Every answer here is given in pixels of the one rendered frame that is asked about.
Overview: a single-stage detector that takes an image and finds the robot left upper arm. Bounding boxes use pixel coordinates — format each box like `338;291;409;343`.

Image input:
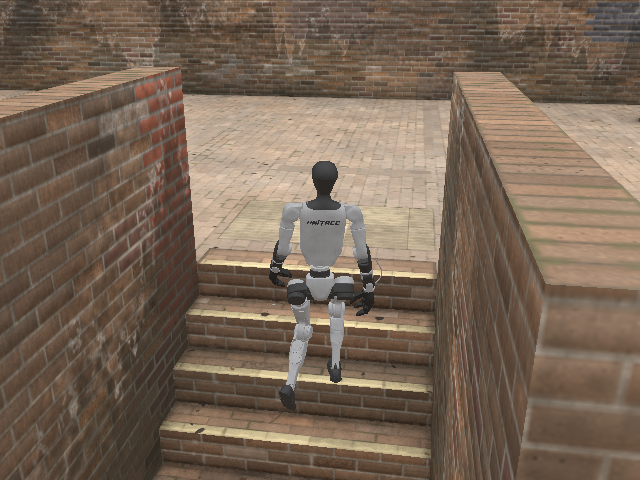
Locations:
277;203;302;256

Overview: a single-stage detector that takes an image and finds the robot right upper arm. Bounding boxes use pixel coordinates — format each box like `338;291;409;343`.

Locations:
344;204;368;260

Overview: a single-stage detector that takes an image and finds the robot left forearm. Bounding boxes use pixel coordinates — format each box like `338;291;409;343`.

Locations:
270;240;287;273

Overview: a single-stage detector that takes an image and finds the left robot hand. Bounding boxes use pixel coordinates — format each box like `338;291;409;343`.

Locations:
269;268;292;287

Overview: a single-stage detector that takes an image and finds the right robot hand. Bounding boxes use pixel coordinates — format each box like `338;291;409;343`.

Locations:
350;289;374;316

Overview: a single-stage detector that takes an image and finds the right robot shin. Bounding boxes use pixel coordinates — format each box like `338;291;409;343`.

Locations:
330;302;345;369

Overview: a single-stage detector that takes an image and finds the robot right forearm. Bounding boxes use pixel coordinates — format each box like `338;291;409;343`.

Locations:
357;244;375;293

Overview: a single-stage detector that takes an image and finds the robot right thigh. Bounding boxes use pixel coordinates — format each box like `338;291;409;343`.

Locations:
328;276;354;318

